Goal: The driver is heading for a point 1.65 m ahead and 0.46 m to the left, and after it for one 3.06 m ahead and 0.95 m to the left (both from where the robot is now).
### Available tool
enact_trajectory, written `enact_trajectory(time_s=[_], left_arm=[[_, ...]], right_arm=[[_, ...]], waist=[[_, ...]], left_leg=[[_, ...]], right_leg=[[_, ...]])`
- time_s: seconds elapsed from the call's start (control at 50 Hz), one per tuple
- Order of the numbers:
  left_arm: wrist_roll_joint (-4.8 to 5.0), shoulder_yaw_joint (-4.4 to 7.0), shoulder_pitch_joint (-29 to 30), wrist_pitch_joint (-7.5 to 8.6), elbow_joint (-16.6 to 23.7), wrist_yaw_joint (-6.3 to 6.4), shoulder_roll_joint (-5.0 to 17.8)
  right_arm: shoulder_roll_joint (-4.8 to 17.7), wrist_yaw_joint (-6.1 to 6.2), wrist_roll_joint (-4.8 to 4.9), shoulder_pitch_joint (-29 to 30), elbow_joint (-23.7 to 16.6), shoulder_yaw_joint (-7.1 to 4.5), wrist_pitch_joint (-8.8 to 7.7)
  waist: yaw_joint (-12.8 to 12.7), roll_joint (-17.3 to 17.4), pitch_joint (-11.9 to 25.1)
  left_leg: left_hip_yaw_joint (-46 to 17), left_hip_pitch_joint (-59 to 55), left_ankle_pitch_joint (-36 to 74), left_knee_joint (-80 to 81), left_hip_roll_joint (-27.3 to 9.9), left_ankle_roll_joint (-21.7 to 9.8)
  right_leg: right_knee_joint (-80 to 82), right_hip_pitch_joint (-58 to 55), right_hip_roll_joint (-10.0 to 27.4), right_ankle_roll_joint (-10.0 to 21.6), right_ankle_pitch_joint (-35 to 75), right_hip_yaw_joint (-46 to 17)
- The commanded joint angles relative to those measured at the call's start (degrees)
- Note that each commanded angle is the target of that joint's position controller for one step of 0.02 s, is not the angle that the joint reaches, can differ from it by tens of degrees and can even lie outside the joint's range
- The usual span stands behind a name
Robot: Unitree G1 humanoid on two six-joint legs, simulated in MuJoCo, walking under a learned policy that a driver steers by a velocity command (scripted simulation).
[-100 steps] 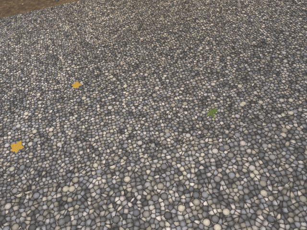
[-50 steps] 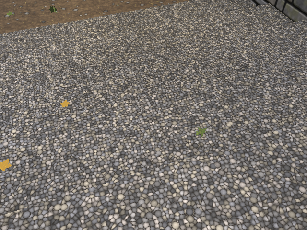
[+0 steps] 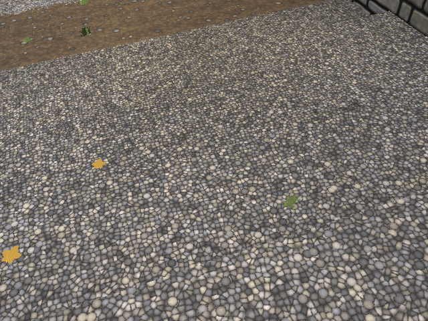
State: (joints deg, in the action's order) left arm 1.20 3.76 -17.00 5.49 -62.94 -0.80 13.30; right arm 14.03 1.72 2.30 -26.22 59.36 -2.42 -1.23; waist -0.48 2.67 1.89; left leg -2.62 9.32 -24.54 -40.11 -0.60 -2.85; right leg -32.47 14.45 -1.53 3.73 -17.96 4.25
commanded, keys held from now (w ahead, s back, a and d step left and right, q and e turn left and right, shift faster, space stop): w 0.92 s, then w+q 0.08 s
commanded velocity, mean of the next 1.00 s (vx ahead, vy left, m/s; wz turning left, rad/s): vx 0.47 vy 0.00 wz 0.01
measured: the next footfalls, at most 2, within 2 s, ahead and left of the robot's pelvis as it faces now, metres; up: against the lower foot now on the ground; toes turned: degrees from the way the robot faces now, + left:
left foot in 0.52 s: +0.46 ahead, +0.09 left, -0.17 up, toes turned +0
right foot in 0.96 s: +0.71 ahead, -0.14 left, -0.17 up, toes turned -1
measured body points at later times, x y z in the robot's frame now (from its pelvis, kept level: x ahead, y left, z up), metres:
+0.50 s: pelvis +0.29 +0.00 -0.12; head +0.32 +0.00 +0.32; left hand +0.12 +0.23 -0.24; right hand +0.55 -0.18 -0.20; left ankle +0.45 +0.08 -0.85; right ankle -0.01 -0.08 -0.71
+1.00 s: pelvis +0.57 -0.04 -0.18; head +0.59 -0.06 +0.27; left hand +0.78 +0.20 -0.26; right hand +0.53 -0.31 -0.33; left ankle +0.43 +0.09 -0.88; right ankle +0.66 -0.14 -0.90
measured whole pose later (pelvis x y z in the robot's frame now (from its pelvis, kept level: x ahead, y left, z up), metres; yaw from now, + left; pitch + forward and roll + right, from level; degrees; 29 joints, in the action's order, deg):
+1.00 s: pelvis +0.57 -0.04 -0.18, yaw +1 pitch +3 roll +1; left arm 0.2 2.6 -2.5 6.2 -45.0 -1.5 13.3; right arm 15.3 0.2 1.0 -23.5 57.2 -2.9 -2.8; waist 3.6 0.8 0.5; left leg -1.4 9.0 -26.1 -40.4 1.6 -2.5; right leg -33.0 27.4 0.4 2.8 -9.0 1.7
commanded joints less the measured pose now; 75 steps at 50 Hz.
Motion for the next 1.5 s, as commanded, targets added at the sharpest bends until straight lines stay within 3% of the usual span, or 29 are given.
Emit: enact_trajectory(time_s=[0.02,0.06,0.12,0.16,0.26,0.44,0.48,0.5,0.52,0.54,0.56,0.58,0.6,0.62,0.66,0.68,0.74,0.86,0.94,0.96,0.98,1.0,1.02,1.06,1.12,1.24,1.38,1.44,1.5], left_arm=[[-0.25,1.17,-13.4,2.09,-1.6,-1.22,8.1],[-0.17,-0.31,-6.7,2.1,1.9,-1.71,4.7],[-2.13,-1.8,-10.5,1.8,1.8,-0.88,3.2],[-1.76,-2.12,-13.0,2.29,1.3,0.97,4.3],[-0.39,-2.35,-16.0,1.2,2.5,5.33,5.3],[0.24,-2.98,-21.6,-1.91,3.5,4.9,1.9],[-0.52,-2.06,-19.1,-2.03,3.9,3.64,4.3],[-0.5,-2.14,-16.3,-1.68,4.1,2.22,4.9],[-0.87,-2.07,-14.5,-0.98,4.8,1.02,3.0],[0.7,-3.82,-24.9,0.19,4.6,0.25,-1.2],[2.33,-3.07,-22.8,2.01,6.5,-0.53,4.3],[3.19,-2.88,-17.9,2.38,9.5,-0.44,5.7],[2.49,-2.78,-11.6,2.47,10.5,0.97,4.7],[1.32,-1.64,-9.2,1.61,11.6,2.34,6.6],[-0.38,-1.64,-9.8,-1.27,10.9,3.19,2.0],[-1.0,-1.84,-8.9,-1.36,11.1,3.25,0.2],[-1.18,-2.02,-1.6,0.27,13.1,2.47,-0.5],[-0.64,-1.35,14.9,-0.27,19.1,0.57,3.0],[-0.89,0.6,9.3,0.87,18.8,-0.82,6.4],[-1.08,1.99,0.0,1.04,16.6,-0.5,9.4],[-1.18,3.4,-8.4,0.79,15.6,-0.39,14.3],[-0.97,3.06,-11.6,0.36,14.9,-0.58,12.7],[-1.06,2.03,-7.9,0.66,15.7,-0.49,9.8],[-1.53,0.9,1.8,0.82,17.7,-0.71,6.5],[-1.98,0.73,6.5,1.64,17.4,-0.78,5.0],[-3.4,2.68,0.5,1.77,13.7,0.98,8.8],[-1.53,2.25,-9.1,1.43,10.4,2.18,5.3],[-2.39,2.87,-11.8,1.39,10.5,3.34,6.5],[-1.95,2.51,-6.4,1.18,13.3,5.1,6.3]], right_arm=[[3.1,-0.51,1.32,5.5,-8.2,-0.41,-4.07],[4.5,-0.97,1.09,5.2,-6.9,-1.2,-4.14],[4.9,-2.97,-0.13,7.5,-7.2,-2.34,-3.73],[4.1,-3.7,0.21,14.8,-10.7,-2.61,-4.37],[1.9,-6.83,-2.58,23.7,-14.8,-1.7,-5.33],[-0.7,-8.87,-2.23,36.0,-21.1,0.94,-6.9],[2.0,-7.85,-2.23,20.6,-16.5,-0.34,-7.08],[4.4,-6.94,-2.59,6.9,-12.4,-1.62,-6.99],[6.8,-6.29,-2.99,-5.4,-7.7,-2.06,-5.78],[9.3,-5.74,-4.46,-9.0,-6.8,-1.98,-5.73],[9.7,-5.12,-3.49,-10.0,-6.8,-2.94,-4.61],[10.5,-4.57,-2.94,-6.1,-8.0,-3.35,-3.46],[8.2,-3.53,-3.44,0.1,-9.3,-2.98,-3.12],[7.8,-3.37,-3.26,7.8,-11.6,-2.2,-4.08],[4.4,-3.97,-3.01,17.3,-11.8,-0.86,-4.71],[3.6,-4.14,-3.44,17.0,-11.5,-0.6,-4.84],[5.4,-2.31,-3.01,11.3,-9.3,-1.12,-4.97],[7.3,-1.6,-0.48,1.8,-4.6,-2.01,-2.77],[9.0,-1.26,-1.01,2.4,-4.2,-2.21,-1.49],[7.3,-1.29,-1.4,3.7,-5.1,-1.44,-1.58],[1.7,-1.53,-1.82,-0.7,-5.8,0.27,-2.42],[2.5,-1.74,-1.4,0.1,-6.3,0.24,-3.4],[8.3,-1.74,0.02,3.2,-6.9,-1.5,-3.82],[7.5,-1.0,-0.04,6.1,-7.4,-1.92,-2.72],[4.8,-0.36,-0.67,3.9,-6.6,-2.4,-0.45],[4.5,-0.94,-2.06,7.8,-10.1,-3.54,0.39],[5.2,-3.55,-0.22,20.0,-15.6,-4.78,0.56],[4.1,-4.62,-0.66,25.2,-18.1,-4.49,-0.64],[1.9,-6.24,-1.76,27.6,-19.5,-3.61,-0.51]], waist=[[-2.6,-10.8,-8.9],[0.5,-1.5,-9.6],[0.2,-4.7,-7.1],[-0.7,-6.4,-9.7],[-3.0,-5.1,-8.6],[-8.0,-3.4,-10.6],[-1.4,-4.2,-3.7],[6.5,-0.4,3.0],[10.7,2.2,6.9],[7.6,10.6,21.1],[10.3,11.7,28.0],[8.4,4.7,26.8],[6.9,-7.3,20.5],[1.8,-11.3,12.4],[-5.3,-8.6,-1.3],[-4.8,-4.4,-4.3],[-1.9,2.1,-2.0],[3.8,0.5,-4.4],[-0.7,-0.2,-1.5],[-4.5,-2.8,4.6],[-5.9,-12.8,13.7],[-7.3,-18.3,16.6],[-6.4,-12.2,8.7],[-2.3,-7.0,0.4],[1.3,-8.2,-1.2],[1.2,-4.7,1.1],[-3.3,-8.0,-7.3],[-5.0,-7.6,-9.4],[-4.6,-5.2,-10.6]], left_leg=[[-5.1,36.6,-1.2,-31.8,0.7,-3.8],[-4.2,34.9,9.2,-27.4,-4.4,-3.9],[-0.8,31.6,18.2,-22.7,-5.2,-3.0],[-0.7,34.9,24.2,-10.9,-4.9,-3.1],[3.2,24.0,52.9,7.2,-1.4,-2.3],[3.2,30.1,51.0,20.1,-2.1,-1.2],[3.0,10.5,51.4,21.7,-2.3,-2.6],[6.4,-6.5,57.8,23.8,-1.5,-4.1],[-1.8,-27.2,72.7,17.2,-10.4,-9.2],[-13.7,-53.8,90.0,-6.7,-22.5,-16.8],[-20.5,-56.5,83.5,-3.1,-24.2,-21.2],[-25.7,-50.9,49.3,6.1,-25.3,-23.5],[-28.5,-36.4,32.8,14.6,-25.6,-22.2],[-30.9,-18.6,25.5,21.9,-26.1,-21.6],[-19.0,10.7,34.6,24.7,-19.1,-17.5],[-11.9,18.7,35.9,26.3,-13.9,-15.3],[-2.0,19.3,42.0,26.2,-7.0,-11.7],[-7.4,-2.0,26.1,26.2,-12.6,-9.9],[-6.4,-4.6,33.2,17.5,-10.9,-7.1],[-3.2,1.4,33.1,5.4,-6.7,-5.2],[2.2,20.9,15.4,-16.3,1.6,-1.2],[-2.9,31.4,-8.3,-27.3,4.0,-1.0],[-6.8,35.2,-5.7,-31.6,1.6,-1.9],[-5.5,31.6,3.2,-28.1,-2.5,-1.4],[-5.2,23.2,9.9,-21.3,-5.2,-0.5],[-4.6,27.3,25.3,-19.5,-4.7,0.5],[-10.2,49.1,26.5,-16.2,-5.1,-0.9],[-9.5,55.0,26.0,-15.3,-4.9,-1.0],[-1.7,36.8,47.0,0.0,-4.3,0.4]], right_leg=[[24.4,-16.0,22.8,13.8,-10.2,-39.7],[24.6,-12.7,17.4,9.9,-2.8,-26.0],[22.1,-12.1,12.1,6.9,15.0,-14.7],[23.1,-12.0,10.3,5.1,13.9,-12.2],[13.2,-0.5,8.1,4.1,11.7,-8.1],[-12.2,-12.3,8.7,3.3,15.3,-12.1],[-27.8,-8.1,7.8,4.0,26.1,-12.0],[-42.3,-3.1,4.6,2.5,33.2,-8.2],[-68.8,15.6,-1.9,-0.5,0.5,-5.9],[-83.8,35.8,-4.1,-1.4,-30.7,-15.4],[-81.8,41.6,-1.8,-2.3,-28.3,-19.8],[-76.7,46.2,1.5,-2.6,-24.0,-17.9],[-73.9,45.8,4.2,-2.5,-15.1,-13.9],[-65.9,41.5,4.9,-2.8,-5.3,-11.6],[-47.0,26.9,9.9,-5.7,-1.9,-11.6],[-38.2,21.3,9.9,-6.5,0.5,-10.3],[-16.1,11.4,7.5,-5.1,17.8,-6.2],[-1.5,20.1,5.7,-1.2,17.8,-6.0],[4.1,6.5,3.2,1.9,15.1,-4.0],[3.0,-7.7,6.5,4.3,17.5,-8.0],[4.2,-30.3,19.2,11.4,12.7,-26.0],[12.4,-33.4,25.1,14.2,2.5,-41.8],[14.6,-26.4,24.2,11.6,-2.0,-38.2],[18.2,-11.6,20.4,8.2,6.5,-24.7],[22.5,-3.1,16.1,6.1,13.4,-13.4],[19.3,-8.8,17.4,7.5,31.3,-3.5],[13.7,-23.1,20.6,4.2,14.8,-4.4],[10.3,-26.4,23.4,4.1,17.7,-4.4],[6.3,-8.7,19.3,1.3,7.7,6.3]])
